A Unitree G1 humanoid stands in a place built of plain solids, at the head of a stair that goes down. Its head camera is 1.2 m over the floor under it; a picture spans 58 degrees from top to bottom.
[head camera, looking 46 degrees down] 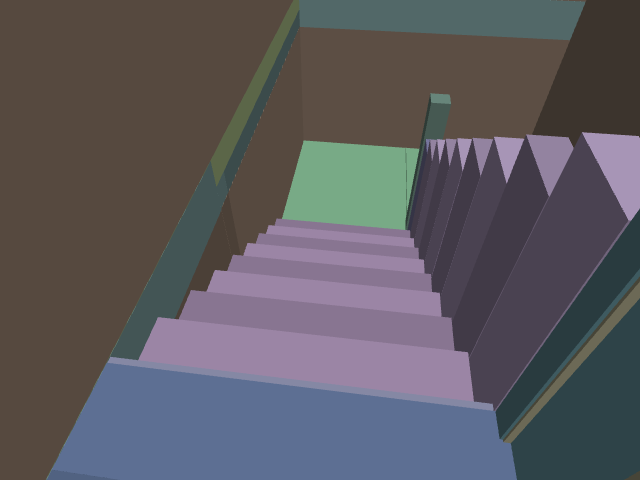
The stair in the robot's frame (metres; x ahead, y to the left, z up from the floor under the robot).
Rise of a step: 0.17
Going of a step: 0.26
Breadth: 1.14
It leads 7 degrees to the right of straight ahead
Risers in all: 9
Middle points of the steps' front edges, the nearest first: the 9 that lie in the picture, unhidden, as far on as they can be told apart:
0.59 0.08 0.00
0.85 0.04 -0.17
1.11 0.01 -0.34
1.36 -0.02 -0.51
1.62 -0.06 -0.68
1.88 -0.09 -0.85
2.14 -0.12 -1.02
2.40 -0.16 -1.19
2.65 -0.19 -1.35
